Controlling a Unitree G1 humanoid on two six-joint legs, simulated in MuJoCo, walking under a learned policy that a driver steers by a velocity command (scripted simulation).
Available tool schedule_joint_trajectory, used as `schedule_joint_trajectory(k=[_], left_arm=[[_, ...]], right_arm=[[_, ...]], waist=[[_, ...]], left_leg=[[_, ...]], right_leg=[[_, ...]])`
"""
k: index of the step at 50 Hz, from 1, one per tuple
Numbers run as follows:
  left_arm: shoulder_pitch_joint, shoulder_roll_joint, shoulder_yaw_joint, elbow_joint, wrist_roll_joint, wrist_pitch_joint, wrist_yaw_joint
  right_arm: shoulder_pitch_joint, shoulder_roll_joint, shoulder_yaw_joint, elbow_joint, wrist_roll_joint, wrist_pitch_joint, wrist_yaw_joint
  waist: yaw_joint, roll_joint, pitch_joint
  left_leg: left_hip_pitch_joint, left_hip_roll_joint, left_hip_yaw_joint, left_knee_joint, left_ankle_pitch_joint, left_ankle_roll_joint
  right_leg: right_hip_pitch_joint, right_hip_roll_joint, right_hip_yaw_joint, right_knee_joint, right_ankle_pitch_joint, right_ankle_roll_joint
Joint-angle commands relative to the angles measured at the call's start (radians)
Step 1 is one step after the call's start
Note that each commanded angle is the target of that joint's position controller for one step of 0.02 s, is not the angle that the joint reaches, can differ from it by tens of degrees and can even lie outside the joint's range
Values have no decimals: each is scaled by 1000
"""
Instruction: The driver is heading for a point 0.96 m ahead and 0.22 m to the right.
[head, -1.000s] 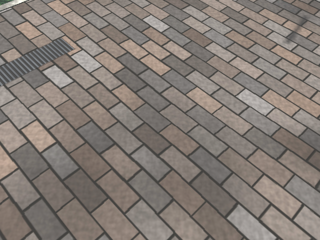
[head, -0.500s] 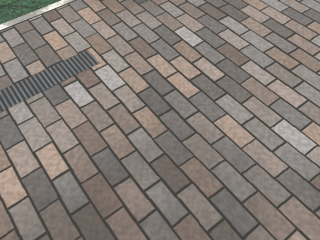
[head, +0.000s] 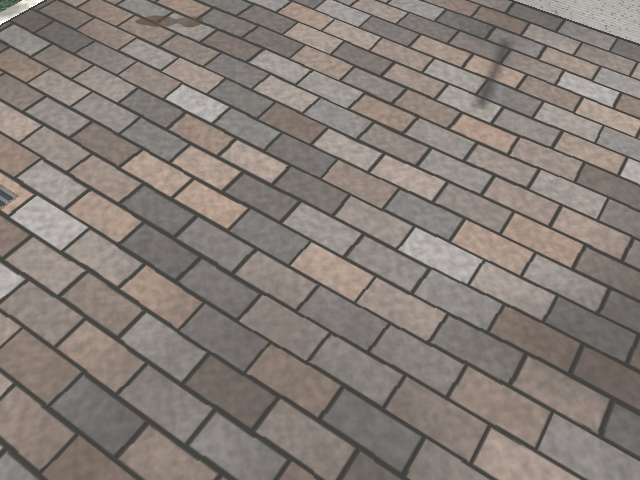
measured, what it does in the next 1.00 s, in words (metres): steps on the spot, turning right: right foot, then left foot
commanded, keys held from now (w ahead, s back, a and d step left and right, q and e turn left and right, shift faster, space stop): e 0.48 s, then no key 0.52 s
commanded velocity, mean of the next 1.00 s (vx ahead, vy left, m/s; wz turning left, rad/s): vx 0.00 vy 0.00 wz -0.40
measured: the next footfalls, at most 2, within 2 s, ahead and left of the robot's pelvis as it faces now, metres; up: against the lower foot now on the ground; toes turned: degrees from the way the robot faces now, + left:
right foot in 0.10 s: +0.04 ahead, -0.14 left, +0.00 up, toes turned -6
left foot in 0.58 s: +0.11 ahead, +0.08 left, +0.00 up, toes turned -24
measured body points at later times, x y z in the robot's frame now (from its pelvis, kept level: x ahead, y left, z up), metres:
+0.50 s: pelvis +0.01 -0.03 +0.00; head +0.04 -0.06 +0.45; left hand +0.24 +0.20 -0.09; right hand +0.09 -0.35 -0.10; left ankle +0.07 +0.11 -0.71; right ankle +0.00 -0.13 -0.74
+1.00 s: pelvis +0.01 -0.03 -0.01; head +0.02 -0.05 +0.44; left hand +0.22 +0.16 -0.11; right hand +0.03 -0.32 -0.12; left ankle +0.07 +0.09 -0.74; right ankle -0.06 -0.14 -0.74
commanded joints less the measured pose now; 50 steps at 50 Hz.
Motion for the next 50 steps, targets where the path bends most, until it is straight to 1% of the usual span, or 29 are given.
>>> schedule_joint_trajectory(k=[1,3,5,6,7,8,9,10,11,14,18,21,25,28,29,30,31,32,33,35,39,41,42,44,45,46,47,48,50], left_arm=[[-35,76,15,-102,2,-8,-14],[-10,80,21,-104,2,-1,-23],[66,100,36,-81,6,0,-20],[103,192,62,-86,4,-3,-5],[97,290,76,-111,27,-14,0],[119,230,62,-115,52,-37,-9],[75,203,49,-110,50,-53,-8],[17,177,45,-112,30,-59,-1],[-22,150,34,-118,11,-56,6],[-30,140,25,-125,18,-46,22],[-7,159,32,-122,13,-41,33],[-12,174,37,-128,15,-35,29],[-31,172,37,-135,10,-27,19],[-53,138,22,-137,-1,-19,25],[-10,101,10,-131,8,-22,27],[56,62,0,-128,24,-30,25],[15,117,16,-137,23,-38,29],[22,174,36,-126,23,-40,32],[28,175,43,-105,16,-35,33],[41,125,35,-81,16,-19,38],[2,25,-5,-86,16,-22,27],[-10,32,-7,-82,9,-26,23],[15,39,-3,-67,8,-27,21],[47,61,-2,-47,22,-30,18],[55,115,5,-57,31,-29,25],[33,150,12,-43,38,-27,26],[12,82,-1,-49,37,-31,16],[7,50,-12,-44,44,-37,12],[15,59,-13,-30,44,-51,13]], right_arm=[[-8,-212,-63,-52,12,-8,5],[-21,-219,-67,-45,30,-10,11],[13,-187,-60,-17,43,-15,13],[50,-139,-47,-16,9,-18,18],[-10,-95,-27,-83,-28,-20,14],[-86,-146,-42,-89,-12,-21,6],[-90,-166,-50,-86,11,-16,3],[-65,-166,-55,-64,12,-11,-6],[-53,-175,-60,-55,4,-5,-13],[-14,-153,-58,-47,4,-10,-8],[-53,-123,-44,-59,8,-17,-1],[-68,-126,-42,-66,13,-24,9],[-45,-138,-47,-67,22,-39,25],[19,-125,-46,-48,17,-51,38],[22,-161,-51,-55,1,-52,35],[-30,-236,-59,-77,-18,-45,30],[-13,-199,-50,-70,-38,-46,33],[-23,-174,-41,-75,-23,-50,33],[-40,-164,-37,-71,-9,-50,30],[-66,-140,-26,-66,11,-50,28],[-59,-125,-17,-46,6,-30,27],[-18,-150,-22,-32,9,-17,28],[-19,-154,-20,-28,15,-13,28],[23,-135,-9,-6,23,-21,32],[42,-121,-1,-3,5,-36,38],[73,-86,9,-4,-11,-49,44],[19,-95,13,1,-21,-52,43],[-18,-108,9,2,-15,-50,43],[-23,-108,7,11,-5,-40,33]], waist=[[-21,211,-137],[1,209,-130],[36,150,-141],[23,-64,-158],[27,-303,-157],[101,-169,-213],[67,-128,-169],[37,-87,-139],[22,-90,-121],[1,-106,-146],[24,-110,-140],[35,-128,-127],[33,-141,-135],[-10,-126,-153],[6,-56,-169],[79,180,-153],[37,273,-127],[28,210,-111],[34,169,-98],[36,147,-82],[13,206,-113],[-15,223,-128],[0,215,-129],[12,171,-121],[-4,84,-146],[-57,-78,-148],[-19,-78,-135],[-5,-58,-101],[0,-60,-63]], left_leg=[[150,249,-140,-77,438,217],[139,257,-123,-34,412,190],[42,209,-47,95,282,94],[-157,122,54,326,13,-7],[-436,-29,36,563,-461,-83],[-444,-30,-113,719,-477,-79],[-445,-14,-139,751,-395,-63],[-447,-4,-147,725,-308,-59],[-442,0,-153,697,-250,-65],[-362,-38,-142,677,-147,-84],[-331,-57,-156,465,-112,-96],[-259,-74,-165,354,-127,-92],[-170,-92,-165,224,-146,-72],[8,-74,-140,-51,69,-34],[107,32,-225,-89,179,4],[154,204,-423,-107,382,108],[85,318,-563,-134,423,265],[73,318,-545,-133,385,298],[75,265,-475,-121,339,264],[88,202,-383,-99,327,215],[108,122,-259,-72,395,194],[126,133,-279,-55,400,203],[119,130,-281,-41,389,196],[51,111,-272,-36,323,132],[-12,82,-235,-2,237,72],[-8,-3,-142,-8,69,12],[53,-16,-120,2,26,-28],[53,-20,-116,11,42,-40],[46,-18,-118,25,87,-32]], right_leg=[[36,7,-63,-125,14,-24],[102,15,-84,-256,77,-62],[292,44,-72,-471,280,-126],[469,-114,162,-519,590,-194],[525,-356,492,-501,867,-406],[476,-361,490,-531,765,-477],[429,-300,399,-540,672,-427],[399,-240,339,-541,571,-368],[374,-215,316,-542,542,-338],[322,-166,286,-545,554,-335],[337,-149,329,-531,457,-329],[291,-144,389,-525,378,-333],[291,-140,470,-490,430,-326],[259,-89,457,-420,432,-262],[194,-43,411,-359,281,-206],[71,100,243,-204,-13,-142],[4,133,164,-34,-251,-91],[-19,105,171,127,-251,-60],[-37,101,171,201,-204,-42],[-50,89,181,221,-127,-13],[90,39,55,-87,-84,9],[156,39,20,-245,-35,3],[205,44,6,-358,55,-9],[355,29,32,-569,288,-57],[444,-60,122,-532,466,-92],[382,-95,152,-465,430,-152],[298,-84,154,-481,288,-180],[269,-67,149,-496,220,-168],[240,-48,139,-501,224,-143]])
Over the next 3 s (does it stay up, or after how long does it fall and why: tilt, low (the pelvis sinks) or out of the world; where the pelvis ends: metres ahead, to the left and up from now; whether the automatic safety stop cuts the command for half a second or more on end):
stays up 0.30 -0.18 -0.01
